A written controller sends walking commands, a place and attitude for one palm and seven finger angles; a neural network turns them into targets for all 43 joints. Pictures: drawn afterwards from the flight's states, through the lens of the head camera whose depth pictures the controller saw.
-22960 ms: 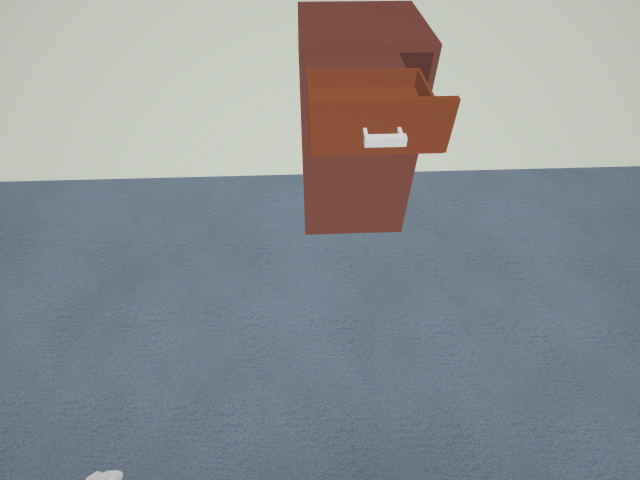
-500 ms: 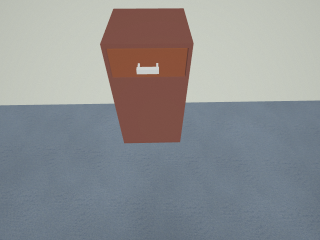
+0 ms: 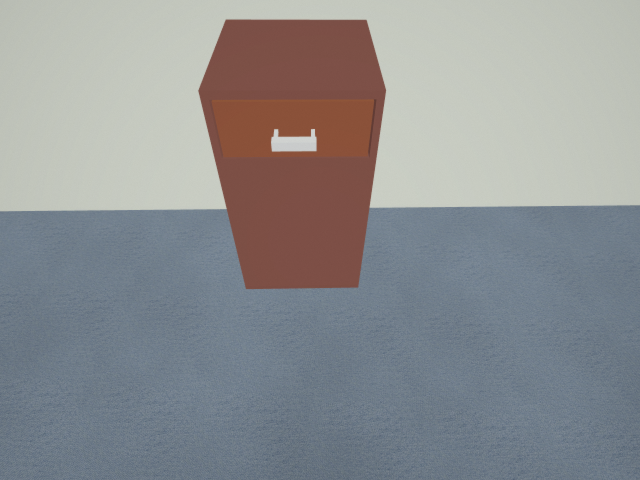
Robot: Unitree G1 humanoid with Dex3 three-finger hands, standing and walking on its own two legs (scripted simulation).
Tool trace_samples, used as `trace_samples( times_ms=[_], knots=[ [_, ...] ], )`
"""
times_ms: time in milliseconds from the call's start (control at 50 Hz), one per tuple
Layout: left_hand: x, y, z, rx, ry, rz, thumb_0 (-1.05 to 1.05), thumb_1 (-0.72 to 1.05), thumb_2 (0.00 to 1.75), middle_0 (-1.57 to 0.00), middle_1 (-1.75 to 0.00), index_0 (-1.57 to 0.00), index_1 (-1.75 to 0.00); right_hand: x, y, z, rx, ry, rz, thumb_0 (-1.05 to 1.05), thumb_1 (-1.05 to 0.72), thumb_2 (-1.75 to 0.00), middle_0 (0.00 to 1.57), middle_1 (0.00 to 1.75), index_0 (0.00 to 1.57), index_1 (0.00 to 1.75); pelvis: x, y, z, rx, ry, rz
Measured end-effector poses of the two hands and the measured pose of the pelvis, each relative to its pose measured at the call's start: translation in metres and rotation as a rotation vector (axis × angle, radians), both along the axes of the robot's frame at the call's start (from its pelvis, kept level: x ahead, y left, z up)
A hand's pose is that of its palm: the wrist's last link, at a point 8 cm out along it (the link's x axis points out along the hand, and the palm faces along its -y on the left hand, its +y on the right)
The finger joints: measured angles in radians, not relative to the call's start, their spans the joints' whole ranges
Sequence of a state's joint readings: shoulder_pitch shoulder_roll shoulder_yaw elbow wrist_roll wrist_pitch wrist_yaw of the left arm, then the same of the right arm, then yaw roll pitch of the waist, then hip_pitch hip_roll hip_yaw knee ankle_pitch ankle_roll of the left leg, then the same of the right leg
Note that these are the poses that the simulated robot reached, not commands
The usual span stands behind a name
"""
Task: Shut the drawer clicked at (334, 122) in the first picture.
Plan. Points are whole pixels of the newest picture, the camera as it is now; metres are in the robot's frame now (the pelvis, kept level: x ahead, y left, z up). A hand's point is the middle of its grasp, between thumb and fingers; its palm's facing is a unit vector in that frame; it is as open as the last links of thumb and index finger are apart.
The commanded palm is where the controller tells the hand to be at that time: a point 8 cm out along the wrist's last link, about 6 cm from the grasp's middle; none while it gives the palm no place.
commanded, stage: stand and wait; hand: left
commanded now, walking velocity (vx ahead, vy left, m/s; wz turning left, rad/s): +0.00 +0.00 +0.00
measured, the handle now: (294, 138) +0.87 +0.11 -0.07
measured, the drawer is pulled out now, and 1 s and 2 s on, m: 0.00 0.00 0.00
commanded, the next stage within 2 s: none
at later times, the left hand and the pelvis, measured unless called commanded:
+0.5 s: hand out of the picture +0.00 +0.16 -0.18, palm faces +0.05 -0.98 -0.19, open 7.4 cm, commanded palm none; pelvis +0.01 +0.00 +0.00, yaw +0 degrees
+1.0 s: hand out of the picture +0.02 +0.17 -0.17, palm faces +0.03 -0.98 -0.21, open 7.4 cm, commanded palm none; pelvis +0.01 -0.01 +0.00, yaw +0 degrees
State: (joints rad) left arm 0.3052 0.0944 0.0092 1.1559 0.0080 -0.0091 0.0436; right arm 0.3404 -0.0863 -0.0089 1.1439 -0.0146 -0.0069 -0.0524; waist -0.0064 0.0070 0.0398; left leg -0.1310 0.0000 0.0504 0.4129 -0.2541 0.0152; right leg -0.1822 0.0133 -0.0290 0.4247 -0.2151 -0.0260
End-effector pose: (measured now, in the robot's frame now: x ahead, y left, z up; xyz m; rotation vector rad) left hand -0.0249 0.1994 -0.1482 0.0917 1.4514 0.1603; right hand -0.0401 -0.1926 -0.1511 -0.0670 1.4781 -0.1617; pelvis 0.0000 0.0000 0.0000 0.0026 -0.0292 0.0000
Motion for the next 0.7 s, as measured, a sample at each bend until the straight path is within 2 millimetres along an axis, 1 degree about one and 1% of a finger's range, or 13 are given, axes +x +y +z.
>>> trace_samples(
  times_ms=[180,460,700],
  knots=[
    [0.004,0.001,0.001,0.0,0.003,-0.002,0.0,0.91,0.9,-0.2,-0.3,-0.2,-0.29,0.006,-0.005,0.001,-0.012,-0.004,0.005,0.0,-0.91,-0.9,0.2,0.3,0.2,0.3,0.003,0.0,0.0,0.0,0.001,-0.001],
    [0.018,0.012,0.003,0.027,-0.019,-0.012,0.0,0.91,0.9,-0.2,-0.3,-0.2,-0.29,0.009,-0.011,0.001,-0.021,-0.001,0.012,0.0,-0.91,-0.9,0.2,0.3,0.2,0.3,0.007,-0.001,0.001,0.001,-0.001,0.001],
    [0.028,0.017,0.005,0.04,-0.041,-0.021,0.0,0.91,0.9,-0.2,-0.3,-0.2,-0.29,0.018,-0.021,0.002,-0.037,-0.015,0.024,0.0,-0.91,-0.9,0.2,0.3,0.2,0.3,0.008,-0.003,0.001,0.001,-0.002,0.003]
  ],
)
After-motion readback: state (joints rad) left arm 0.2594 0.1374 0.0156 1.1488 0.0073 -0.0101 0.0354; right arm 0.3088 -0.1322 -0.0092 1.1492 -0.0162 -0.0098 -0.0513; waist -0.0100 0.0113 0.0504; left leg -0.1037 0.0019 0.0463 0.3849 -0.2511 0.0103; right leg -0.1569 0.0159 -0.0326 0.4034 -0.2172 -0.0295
